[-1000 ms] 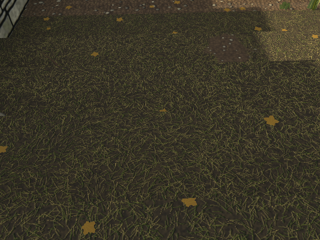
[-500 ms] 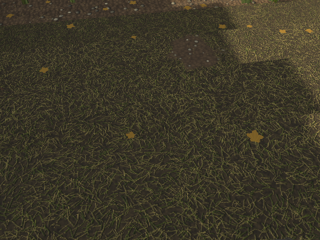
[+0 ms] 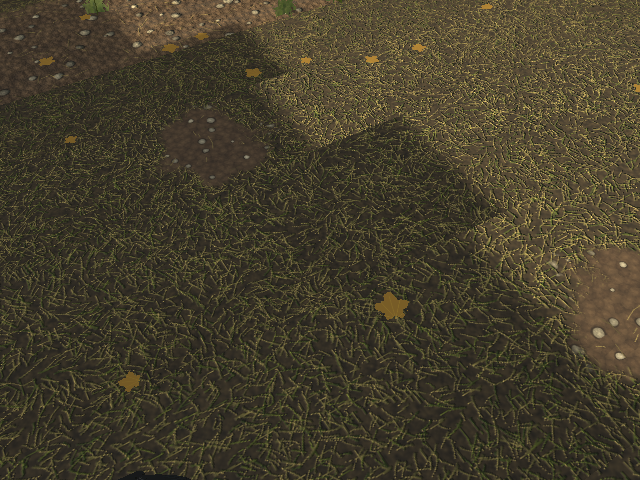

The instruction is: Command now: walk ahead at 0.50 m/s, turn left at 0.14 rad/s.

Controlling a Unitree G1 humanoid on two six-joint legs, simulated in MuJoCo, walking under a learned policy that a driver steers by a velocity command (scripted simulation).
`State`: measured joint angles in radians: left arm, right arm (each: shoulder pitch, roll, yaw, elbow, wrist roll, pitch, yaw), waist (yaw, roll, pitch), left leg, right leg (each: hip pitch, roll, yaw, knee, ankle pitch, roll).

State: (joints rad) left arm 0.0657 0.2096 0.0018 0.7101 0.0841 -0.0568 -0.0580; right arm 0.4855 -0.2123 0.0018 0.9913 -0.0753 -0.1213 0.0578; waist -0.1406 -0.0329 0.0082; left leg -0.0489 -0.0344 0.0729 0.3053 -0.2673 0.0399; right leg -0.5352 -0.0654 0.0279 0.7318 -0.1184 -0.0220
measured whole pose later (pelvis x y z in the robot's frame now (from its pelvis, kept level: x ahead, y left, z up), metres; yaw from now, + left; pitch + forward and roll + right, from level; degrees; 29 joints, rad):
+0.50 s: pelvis +0.23 +0.02 -0.09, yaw +15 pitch +1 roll -6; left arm 0.52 0.16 -0.02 0.90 0.06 -0.11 0.05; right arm 0.09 -0.24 -0.03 0.81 -0.11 -0.04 0.08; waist 0.11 0.09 0.00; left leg -0.51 0.13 0.02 0.44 0.42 0.05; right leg -0.11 -0.04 -0.28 0.89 -0.74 0.05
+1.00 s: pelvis +0.38 +0.06 -0.17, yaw +33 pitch +4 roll +1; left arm 0.13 0.27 0.02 0.78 0.02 -0.04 0.02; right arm 0.23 -0.27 -0.07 0.70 -0.03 -0.08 0.05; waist -0.04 0.02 -0.01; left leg -0.36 -0.10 -0.11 0.43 -0.14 0.07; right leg -0.37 0.00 0.01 0.54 -0.23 0.01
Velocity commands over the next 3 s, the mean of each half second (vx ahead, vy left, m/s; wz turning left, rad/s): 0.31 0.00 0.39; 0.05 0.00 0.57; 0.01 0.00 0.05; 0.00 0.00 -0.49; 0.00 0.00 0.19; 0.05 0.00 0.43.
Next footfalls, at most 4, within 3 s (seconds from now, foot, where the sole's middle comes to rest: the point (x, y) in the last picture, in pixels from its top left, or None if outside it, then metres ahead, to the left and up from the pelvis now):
0.06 right None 0.13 -0.13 -0.78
0.56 left None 0.40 0.19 -0.94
1.02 right None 0.49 0.00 -0.95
1.34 left None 0.34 0.17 -0.94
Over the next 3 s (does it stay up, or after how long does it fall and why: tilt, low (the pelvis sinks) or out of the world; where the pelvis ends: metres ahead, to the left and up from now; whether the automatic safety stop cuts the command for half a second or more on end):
stays up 0.51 0.12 -0.16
